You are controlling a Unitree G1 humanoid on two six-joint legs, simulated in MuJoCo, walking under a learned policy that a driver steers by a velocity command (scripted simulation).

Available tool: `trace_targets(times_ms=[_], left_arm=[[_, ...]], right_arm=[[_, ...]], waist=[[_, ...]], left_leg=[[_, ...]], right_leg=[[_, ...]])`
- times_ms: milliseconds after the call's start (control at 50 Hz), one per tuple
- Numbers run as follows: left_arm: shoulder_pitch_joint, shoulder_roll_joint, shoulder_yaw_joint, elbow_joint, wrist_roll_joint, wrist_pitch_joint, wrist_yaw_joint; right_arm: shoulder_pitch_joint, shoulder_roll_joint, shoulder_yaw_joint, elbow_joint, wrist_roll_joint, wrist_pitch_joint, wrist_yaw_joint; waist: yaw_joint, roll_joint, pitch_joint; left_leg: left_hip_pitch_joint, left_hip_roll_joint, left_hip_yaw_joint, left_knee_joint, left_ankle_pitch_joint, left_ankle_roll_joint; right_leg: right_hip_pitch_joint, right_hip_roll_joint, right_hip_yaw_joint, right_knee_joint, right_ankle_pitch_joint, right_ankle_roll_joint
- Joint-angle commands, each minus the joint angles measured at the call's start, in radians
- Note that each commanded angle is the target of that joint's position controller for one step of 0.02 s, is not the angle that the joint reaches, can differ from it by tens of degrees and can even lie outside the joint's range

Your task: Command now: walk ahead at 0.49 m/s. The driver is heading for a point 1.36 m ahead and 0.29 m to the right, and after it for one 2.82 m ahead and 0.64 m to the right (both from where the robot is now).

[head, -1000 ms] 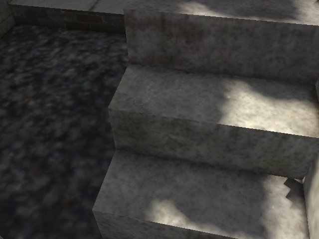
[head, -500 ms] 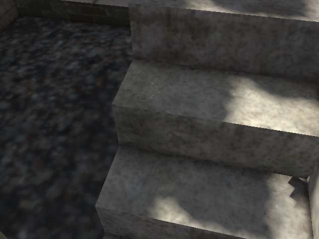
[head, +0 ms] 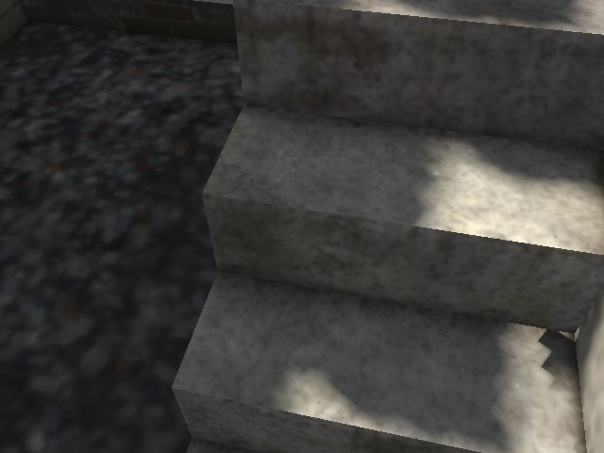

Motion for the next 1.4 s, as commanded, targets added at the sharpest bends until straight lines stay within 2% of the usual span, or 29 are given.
trace_targets(times_ms=[20, 340, 840, 1020, 1080, 1120, 1300, 1400], left_arm=[[-0.033, 0.081, 0.018, -0.063, 0.001, -0.012, 0.000], [-0.058, 0.100, 0.014, -0.043, 0.004, -0.006, 0.005], [-0.074, 0.105, 0.011, -0.023, 0.003, -0.006, 0.003], [-0.082, 0.102, 0.008, -0.019, 0.006, -0.006, 0.005], [-0.085, 0.114, 0.011, -0.016, 0.004, -0.006, 0.001], [-0.088, 0.106, 0.009, -0.018, 0.006, -0.006, 0.002], [-0.087, 0.105, 0.008, -0.014, 0.005, -0.005, 0.002], [-0.089, 0.105, 0.008, -0.015, 0.006, -0.005, 0.005]], right_arm=[[-0.048, -0.091, -0.017, -0.063, 0.000, -0.014, -0.001], [-0.038, -0.097, -0.015, -0.074, 0.003, -0.011, -0.003], [-0.032, -0.105, -0.014, -0.079, 0.003, -0.009, -0.005], [-0.027, -0.113, -0.018, -0.081, 0.008, -0.012, -0.006], [-0.030, -0.100, -0.014, -0.083, 0.005, -0.012, -0.004], [-0.026, -0.108, -0.017, -0.084, 0.008, -0.013, -0.005], [-0.024, -0.109, -0.016, -0.084, 0.005, -0.013, -0.004], [-0.024, -0.113, -0.018, -0.085, 0.008, -0.013, -0.006]], waist=[[-0.002, -0.015, -0.063], [-0.001, -0.017, -0.073], [-0.002, -0.016, -0.074], [-0.003, -0.018, -0.077], [-0.003, -0.007, -0.075], [-0.005, -0.014, -0.079], [-0.001, -0.029, -0.077], [-0.003, -0.016, -0.078]], left_leg=[[0.030, 0.130, -0.103, -0.008, 0.233, 0.027], [0.040, 0.132, -0.093, -0.006, 0.250, 0.020], [0.047, 0.135, -0.087, -0.005, 0.248, 0.015], [0.054, 0.136, -0.085, -0.009, 0.249, 0.017], [0.048, 0.136, -0.084, -0.006, 0.248, 0.012], [0.049, 0.134, -0.085, -0.009, 0.244, 0.015], [0.052, 0.139, -0.087, -0.006, 0.256, 0.014], [0.056, 0.137, -0.085, -0.009, 0.257, 0.016]], right_leg=[[0.006, -0.166, 0.129, -0.013, 0.302, -0.042], [0.029, -0.166, 0.133, -0.005, 0.352, -0.037], [0.033, -0.164, 0.138, -0.008, 0.369, -0.038], [0.034, -0.166, 0.136, -0.012, 0.376, -0.035], [0.034, -0.166, 0.137, -0.008, 0.379, -0.033], [0.037, -0.167, 0.137, -0.011, 0.383, -0.033], [0.032, -0.163, 0.133, -0.007, 0.369, -0.033], [0.032, -0.165, 0.135, -0.010, 0.371, -0.034]])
